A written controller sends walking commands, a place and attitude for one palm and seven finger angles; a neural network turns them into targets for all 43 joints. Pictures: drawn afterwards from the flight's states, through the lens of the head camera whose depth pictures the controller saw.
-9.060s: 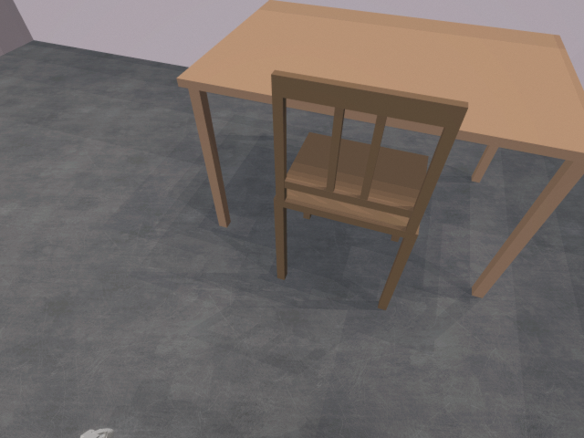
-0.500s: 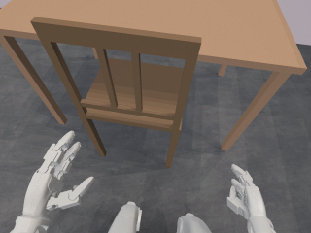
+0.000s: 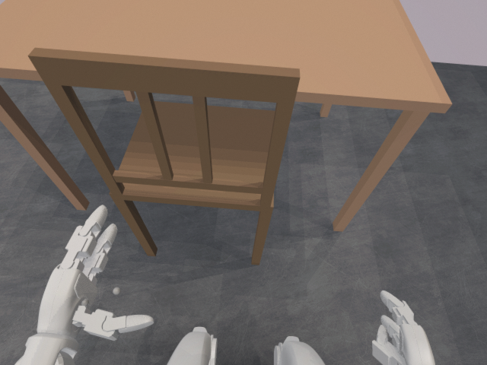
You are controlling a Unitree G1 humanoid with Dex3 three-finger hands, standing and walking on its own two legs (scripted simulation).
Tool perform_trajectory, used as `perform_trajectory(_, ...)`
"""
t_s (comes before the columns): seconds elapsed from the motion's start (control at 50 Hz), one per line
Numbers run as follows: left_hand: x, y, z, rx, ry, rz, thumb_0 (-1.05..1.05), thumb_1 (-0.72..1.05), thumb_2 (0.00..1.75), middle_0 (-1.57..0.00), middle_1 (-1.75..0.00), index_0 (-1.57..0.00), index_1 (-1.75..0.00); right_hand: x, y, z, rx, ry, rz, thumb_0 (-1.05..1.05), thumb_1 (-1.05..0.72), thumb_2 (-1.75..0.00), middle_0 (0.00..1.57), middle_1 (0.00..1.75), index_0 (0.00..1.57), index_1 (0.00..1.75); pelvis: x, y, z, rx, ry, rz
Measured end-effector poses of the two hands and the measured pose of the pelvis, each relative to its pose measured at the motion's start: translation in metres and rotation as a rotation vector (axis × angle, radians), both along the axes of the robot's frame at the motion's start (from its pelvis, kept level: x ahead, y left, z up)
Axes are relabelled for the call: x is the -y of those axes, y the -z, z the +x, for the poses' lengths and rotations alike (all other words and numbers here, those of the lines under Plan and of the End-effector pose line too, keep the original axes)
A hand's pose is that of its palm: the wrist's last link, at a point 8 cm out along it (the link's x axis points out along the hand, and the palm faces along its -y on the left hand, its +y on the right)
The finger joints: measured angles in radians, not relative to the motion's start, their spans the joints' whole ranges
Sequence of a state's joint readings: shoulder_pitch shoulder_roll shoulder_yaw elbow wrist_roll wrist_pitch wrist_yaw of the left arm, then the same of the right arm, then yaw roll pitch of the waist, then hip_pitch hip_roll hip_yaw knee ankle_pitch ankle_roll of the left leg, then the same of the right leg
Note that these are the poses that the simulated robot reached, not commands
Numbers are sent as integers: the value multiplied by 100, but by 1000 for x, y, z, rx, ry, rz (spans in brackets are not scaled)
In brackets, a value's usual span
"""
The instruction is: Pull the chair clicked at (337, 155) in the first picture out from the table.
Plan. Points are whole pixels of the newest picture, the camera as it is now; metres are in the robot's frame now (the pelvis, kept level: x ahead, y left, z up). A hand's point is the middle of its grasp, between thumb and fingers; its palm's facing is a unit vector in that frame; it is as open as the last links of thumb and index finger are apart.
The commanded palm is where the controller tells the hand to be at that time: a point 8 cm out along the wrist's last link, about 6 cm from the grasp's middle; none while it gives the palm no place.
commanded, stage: raise the hand toward the chair's back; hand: left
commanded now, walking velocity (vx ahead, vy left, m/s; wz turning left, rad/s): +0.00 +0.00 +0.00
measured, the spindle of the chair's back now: (157, 140) +0.54 +0.21 +0.00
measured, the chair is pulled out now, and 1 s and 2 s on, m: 0.00 0.00 0.00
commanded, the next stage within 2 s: aim the fingers beside a spindle in 1.00 s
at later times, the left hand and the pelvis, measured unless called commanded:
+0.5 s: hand (100, 266) +0.25 +0.22 +0.05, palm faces -0.02 -1.00 -0.06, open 16.9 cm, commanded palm +0.23 +0.27 +0.06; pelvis +0.01 +0.01 +0.01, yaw +0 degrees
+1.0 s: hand (110, 260) +0.26 +0.21 +0.05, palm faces -0.01 -1.00 -0.06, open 16.9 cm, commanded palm +0.24 +0.26 +0.06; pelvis +0.02 +0.00 +0.01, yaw +0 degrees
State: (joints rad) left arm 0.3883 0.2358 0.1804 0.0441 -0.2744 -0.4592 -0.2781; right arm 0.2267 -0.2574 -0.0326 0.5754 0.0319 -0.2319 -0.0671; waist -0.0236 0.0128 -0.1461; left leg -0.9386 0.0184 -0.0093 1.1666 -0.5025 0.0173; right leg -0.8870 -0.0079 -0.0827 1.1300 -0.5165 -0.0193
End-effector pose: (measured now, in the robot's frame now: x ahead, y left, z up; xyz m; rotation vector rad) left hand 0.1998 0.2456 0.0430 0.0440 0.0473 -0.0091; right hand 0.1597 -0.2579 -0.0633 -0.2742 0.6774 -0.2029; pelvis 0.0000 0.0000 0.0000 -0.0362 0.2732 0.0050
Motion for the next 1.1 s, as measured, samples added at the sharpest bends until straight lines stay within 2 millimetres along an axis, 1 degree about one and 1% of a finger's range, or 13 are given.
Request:
perform_trajectory(0.08,-5,-5,3,11,-3,4,0,-27,40,-8,-12,-8,-12,-14,-8,16,38,-38,12,2,-90,-90,20,30,20,30,-4,-2,1,6,-5,-6)
perform_trajectory(0.16,-10,-7,5,2,-1,6,0,-37,36,-7,-10,-7,-10,-30,-13,27,59,-75,36,2,-90,-90,20,30,21,30,-7,-4,2,11,-9,-12)
perform_trajectory(0.24,-15,-8,8,-9,-2,8,0,-43,33,-7,-9,-7,-9,-42,-13,31,57,-101,55,2,-90,-90,20,30,21,30,-10,-6,4,13,-11,-15)
perform_trajectory(0.32,-20,-10,13,-10,-5,12,-1,-47,31,-6,-9,-6,-9,-47,-11,29,37,-110,61,2,-90,-90,21,31,21,30,-12,-7,6,12,-12,-17)
perform_trajectory(0.42,-24,-12,22,-11,0,17,-1,-49,30,-6,-9,-6,-8,-44,-7,21,0,-95,57,2,-90,-90,21,31,21,30,-13,-8,9,8,-10,-18)
perform_trajectory(0.56,-28,-15,34,-14,4,19,-1,-50,30,-6,-8,-6,-8,-32,-6,8,-42,-54,37,2,-90,-90,21,31,21,30,-13,-12,13,4,-5,-15)
perform_trajectory(0.66,-25,-15,39,-22,8,15,-1,-50,30,-6,-8,-6,-8,-23,-8,5,-51,-33,26,2,-90,-90,21,30,21,30,-12,-13,16,0,-2,-12)
perform_trajectory(0.8,-20,-15,40,-13,4,19,-1,-50,30,-6,-8,-6,-8,-19,-9,9,-42,-31,26,2,-90,-90,20,30,21,30,-9,-13,18,-2,0,-8)
perform_trajectory(0.98,-15,-16,37,-8,-3,22,-1,-50,30,-6,-8,-6,-8,-21,-6,19,-26,-51,50,2,-90,-90,20,30,21,30,-4,-12,17,0,-3,-5)
perform_trajectory(1.1,-12,-15,35,-11,-4,16,-1,-50,30,-6,-8,-6,-8,-21,-5,22,-20,-60,57,2,-90,-90,20,30,21,30,0,-12,16,1,-6,-3)
